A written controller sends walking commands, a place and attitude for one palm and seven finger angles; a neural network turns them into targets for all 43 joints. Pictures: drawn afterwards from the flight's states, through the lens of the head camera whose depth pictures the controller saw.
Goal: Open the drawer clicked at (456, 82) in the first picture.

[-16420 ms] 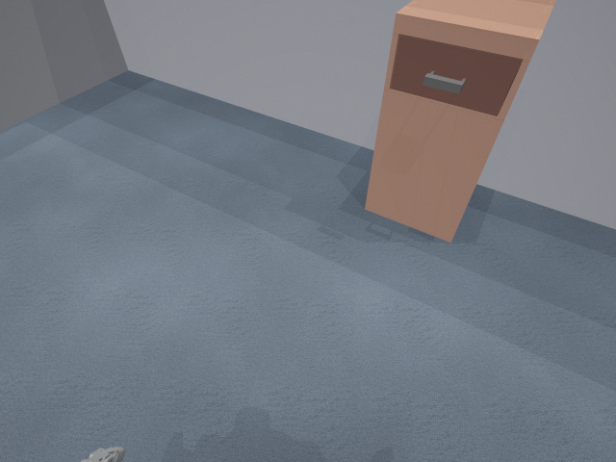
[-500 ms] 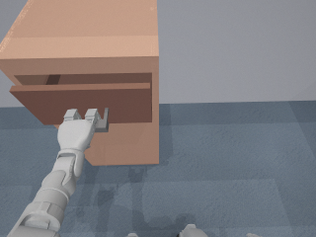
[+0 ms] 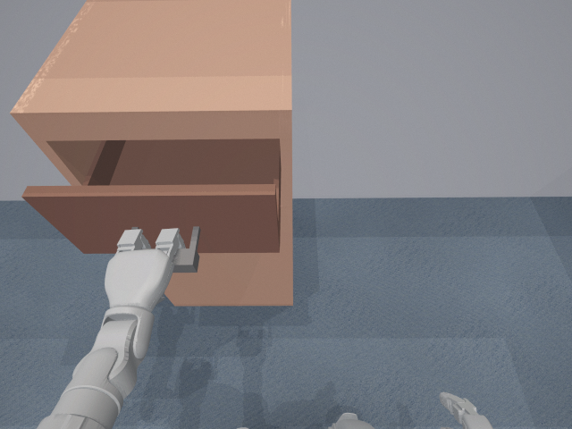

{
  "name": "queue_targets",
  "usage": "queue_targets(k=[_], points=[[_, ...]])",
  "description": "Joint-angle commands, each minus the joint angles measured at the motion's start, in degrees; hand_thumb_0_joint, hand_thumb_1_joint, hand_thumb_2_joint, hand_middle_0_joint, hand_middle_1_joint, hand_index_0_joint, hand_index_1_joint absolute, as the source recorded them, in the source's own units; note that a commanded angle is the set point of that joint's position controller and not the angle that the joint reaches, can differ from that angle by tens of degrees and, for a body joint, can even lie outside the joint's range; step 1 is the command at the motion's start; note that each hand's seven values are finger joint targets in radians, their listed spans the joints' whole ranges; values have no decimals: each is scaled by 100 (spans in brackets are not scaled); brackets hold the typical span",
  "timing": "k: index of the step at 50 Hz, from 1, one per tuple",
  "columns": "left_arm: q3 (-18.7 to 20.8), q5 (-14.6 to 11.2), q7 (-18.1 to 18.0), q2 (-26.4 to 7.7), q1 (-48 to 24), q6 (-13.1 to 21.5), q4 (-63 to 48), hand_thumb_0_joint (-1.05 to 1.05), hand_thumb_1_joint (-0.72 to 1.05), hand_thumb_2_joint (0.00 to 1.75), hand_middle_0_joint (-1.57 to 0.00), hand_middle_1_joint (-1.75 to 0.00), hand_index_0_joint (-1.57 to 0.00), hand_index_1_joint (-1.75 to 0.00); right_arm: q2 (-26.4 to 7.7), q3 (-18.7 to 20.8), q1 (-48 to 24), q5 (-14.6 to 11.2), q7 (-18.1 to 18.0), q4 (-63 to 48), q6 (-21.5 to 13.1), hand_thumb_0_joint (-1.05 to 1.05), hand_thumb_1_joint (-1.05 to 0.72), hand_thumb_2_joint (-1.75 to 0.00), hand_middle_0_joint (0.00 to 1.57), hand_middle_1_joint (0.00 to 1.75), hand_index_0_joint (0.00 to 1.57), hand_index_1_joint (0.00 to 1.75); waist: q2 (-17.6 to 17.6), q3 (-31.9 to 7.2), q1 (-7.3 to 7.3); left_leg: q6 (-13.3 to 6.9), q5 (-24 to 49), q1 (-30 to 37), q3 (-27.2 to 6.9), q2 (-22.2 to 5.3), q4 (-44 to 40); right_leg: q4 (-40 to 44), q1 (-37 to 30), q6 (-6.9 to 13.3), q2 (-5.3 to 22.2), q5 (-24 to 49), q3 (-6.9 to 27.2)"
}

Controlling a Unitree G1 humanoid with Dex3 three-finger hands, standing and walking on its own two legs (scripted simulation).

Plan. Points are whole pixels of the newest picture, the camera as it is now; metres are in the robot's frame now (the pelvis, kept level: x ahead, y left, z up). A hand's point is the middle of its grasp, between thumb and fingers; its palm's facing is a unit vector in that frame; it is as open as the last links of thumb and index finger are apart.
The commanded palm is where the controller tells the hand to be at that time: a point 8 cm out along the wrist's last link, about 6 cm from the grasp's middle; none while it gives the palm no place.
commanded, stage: pull the drawer open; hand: left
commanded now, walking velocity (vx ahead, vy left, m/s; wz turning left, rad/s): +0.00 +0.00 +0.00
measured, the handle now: (162, 246) +0.39 +0.22 -0.02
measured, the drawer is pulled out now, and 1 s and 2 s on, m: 0.11 0.25 0.30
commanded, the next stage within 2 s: open the thumb to release the handle in 1.72 s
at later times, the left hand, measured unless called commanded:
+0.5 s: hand (145, 333) +0.26 +0.22 -0.04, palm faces -0.04 -0.07 -1.00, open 6.5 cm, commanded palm +0.23 +0.23 +0.01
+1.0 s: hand (134, 386) +0.19 +0.22 -0.04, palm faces -0.04 -0.07 -1.00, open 6.4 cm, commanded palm +0.16 +0.23 +0.01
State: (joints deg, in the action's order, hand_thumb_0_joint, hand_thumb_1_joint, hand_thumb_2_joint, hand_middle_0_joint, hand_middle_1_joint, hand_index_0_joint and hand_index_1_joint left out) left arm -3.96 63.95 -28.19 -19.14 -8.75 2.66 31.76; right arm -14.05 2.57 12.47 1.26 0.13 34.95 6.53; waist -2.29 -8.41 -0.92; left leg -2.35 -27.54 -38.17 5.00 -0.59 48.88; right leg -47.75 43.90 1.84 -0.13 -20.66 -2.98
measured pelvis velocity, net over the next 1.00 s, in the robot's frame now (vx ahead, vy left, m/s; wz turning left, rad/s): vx -0.01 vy -0.01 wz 0.00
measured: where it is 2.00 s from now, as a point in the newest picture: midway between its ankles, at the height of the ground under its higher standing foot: outside the picture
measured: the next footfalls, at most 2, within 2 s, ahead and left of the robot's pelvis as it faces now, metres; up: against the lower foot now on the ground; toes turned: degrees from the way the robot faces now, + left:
none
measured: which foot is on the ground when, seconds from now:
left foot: down 0.00-1.00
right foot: down 0.00-1.00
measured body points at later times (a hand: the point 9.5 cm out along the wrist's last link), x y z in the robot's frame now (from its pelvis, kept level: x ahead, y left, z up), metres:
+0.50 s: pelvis +0.00 -0.01 +0.00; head +0.06 -0.02 +0.44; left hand +0.25 +0.22 +0.01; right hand +0.16 -0.26 -0.12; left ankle -0.04 +0.09 -0.70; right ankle +0.02 -0.10 -0.70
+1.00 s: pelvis -0.01 -0.01 -0.01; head +0.05 -0.04 +0.43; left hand +0.18 +0.22 +0.01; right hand +0.18 -0.25 -0.12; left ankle -0.04 +0.09 -0.70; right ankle +0.02 -0.10 -0.70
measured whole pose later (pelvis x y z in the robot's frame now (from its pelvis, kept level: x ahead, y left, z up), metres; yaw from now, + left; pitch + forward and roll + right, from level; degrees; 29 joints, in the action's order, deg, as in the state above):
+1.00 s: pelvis -0.01 -0.01 -0.01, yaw +0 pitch +14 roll +1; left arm -2.7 64.0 -32.1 -19.4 23.7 5.8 6.7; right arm -13.7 1.7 9.6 2.9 1.4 31.2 3.1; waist -2.1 -8.8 1.2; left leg -1.2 -29.8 -38.4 4.9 -1.1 53.8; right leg -53.8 44.9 3.1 -0.4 -23.4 -3.0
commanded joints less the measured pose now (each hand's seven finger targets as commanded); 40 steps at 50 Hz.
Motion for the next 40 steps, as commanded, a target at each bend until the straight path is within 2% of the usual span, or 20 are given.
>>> queue_targets(k=[1,4,8,9,11,16,18,20,21,23,24,27,28,30,32,33,35,37,39,40], points=[[748,-171,-220,-1126,-533,-78,-1076,0,90,90,-40,-135,-40,-135,-758,298,-13,8,-56,-662,-213,0,-90,-90,20,30,20,30,234,-1754,152,46,2417,493,-310,181,-515,376,-1806,120,-121,2271,264],[817,-186,-227,-1169,-357,-78,-1200,0,90,90,-40,-135,-40,-135,-771,288,-82,13,-59,-682,-240,0,-90,-90,20,30,20,30,234,-1739,176,49,2382,449,-332,179,-531,359,-1802,129,-120,2214,268],[712,-187,-257,-1014,16,-82,-1468,0,90,90,-40,-135,-40,-135,-743,301,-125,7,-29,-753,-305,0,-90,-90,20,30,20,30,174,-1692,177,57,2385,541,-324,165,-521,365,-1729,130,-125,2166,251],[849,-185,-274,-1137,151,-75,-1580,0,90,90,-40,-135,-40,-135,-757,301,-166,18,-28,-767,-303,0,-90,-90,20,30,20,30,136,-1769,241,63,2523,574,-341,161,-520,328,-1780,147,-128,2234,261],[683,-215,-289,-911,474,-82,-1786,0,90,90,-40,-135,-40,-135,-716,304,-178,17,-5,-827,-337,0,-90,-90,20,30,20,30,92,-1787,225,71,2533,650,-325,158,-515,341,-1791,135,-123,2295,263],[924,-255,-347,-1059,1123,-81,-2008,0,90,90,-40,-135,-40,-135,-713,281,-295,31,1,-879,-384,0,-90,-90,20,30,20,30,227,-1585,285,65,2358,513,-300,182,-504,347,-1860,125,-118,2318,305],[971,-232,-383,-1110,1149,-52,-2128,0,90,90,-40,-135,-40,-135,-706,269,-341,43,1,-889,-407,0,-90,-90,20,30,20,30,281,-1498,268,61,2171,442,-302,192,-491,355,-1817,123,-107,2185,327],[1008,-214,-416,-1152,1218,-31,-2237,0,90,90,-40,-135,-40,-135,-704,253,-384,50,-1,-884,-424,0,-90,-90,20,30,20,30,118,-1465,291,71,2145,486,-313,195,-489,330,-1764,136,-103,2137,338],[1026,-187,-436,-1143,1351,-31,-2289,0,90,90,-40,-135,-40,-135,-694,253,-402,56,0,-911,-428,0,-90,-90,20,30,20,30,91,-1473,319,78,2163,500,-321,197,-472,298,-1703,144,-111,2053,305],[861,-186,-468,-949,1388,-25,-2387,0,90,90,-40,-135,-40,-135,-675,257,-423,64,17,-930,-460,0,-90,-90,20,30,20,30,119,-1417,257,74,2094,535,-316,183,-443,314,-1586,139,-108,1965,275],[1005,-190,-490,-1091,1423,-16,-2461,0,90,90,-40,-135,-40,-135,-698,257,-455,70,12,-938,-459,0,-90,-90,20,30,20,30,132,-1458,290,72,2157,537,-331,183,-427,297,-1613,149,-113,2017,305],[899,-143,-520,-994,1481,-10,-2558,0,90,90,-40,-135,-40,-135,-668,240,-489,79,19,-953,-481,0,-90,-90,20,30,20,30,87,-1402,271,87,2044,530,-346,181,-392,250,-1463,148,-111,1841,278],[873,-167,-531,-928,1651,-2,-2645,0,90,90,-40,-135,-40,-135,-655,248,-505,81,28,-991,-496,0,-90,-90,20,30,20,30,114,-1429,286,78,2054,561,-331,181,-375,263,-1498,148,-105,1883,283],[1018,-163,-541,-1063,1898,-3,-2736,0,90,90,-40,-135,-40,-135,-655,229,-532,81,30,-1007,-494,0,-90,-90,20,30,20,30,103,-1502,329,92,2132,590,-343,185,-358,228,-1544,152,-106,1987,325],[975,-209,-537,-963,2194,-8,-2778,0,90,90,-40,-135,-40,-135,-629,207,-576,74,36,-1064,-503,0,-90,-90,20,30,20,30,236,-1339,345,91,1954,449,-332,201,-368,253,-1559,145,-100,1887,308],[944,-207,-540,-952,2098,13,-2868,0,90,90,-40,-135,-40,-135,-635,209,-599,78,32,-1059,-508,0,-90,-90,20,30,20,30,230,-1332,310,81,1882,438,-331,198,-345,263,-1518,140,-97,1840,344],[1102,-200,-567,-1081,2419,47,-3009,0,90,90,-40,-135,-40,-135,-617,195,-623,88,38,-1103,-519,0,-90,-90,20,30,20,30,90,-1363,392,91,1922,494,-326,205,-353,246,-1547,158,-92,1858,375],[961,-208,-582,-903,2604,72,-3204,0,90,90,-40,-135,-40,-135,-596,192,-640,105,60,-1147,-537,0,-90,-90,20,30,20,30,15,-1396,371,98,2015,563,-331,190,-308,204,-1456,167,-95,1914,350],[1058,-232,-614,-950,2748,81,-3198,0,90,90,-40,-135,-40,-135,-613,176,-680,111,66,-1150,-537,0,-90,-90,20,30,20,30,180,-1248,360,96,1928,464,-361,177,-303,198,-1385,175,-108,1821,351],[1008,-224,-626,-895,2871,105,-3296,0,90,90,-40,-135,-40,-135,-593,181,-675,119,77,-1165,-550,0,-90,-90,20,30,20,30,114,-1295,371,99,1846,477,-342,183,-278,191,-1364,159,-93,1734,352]])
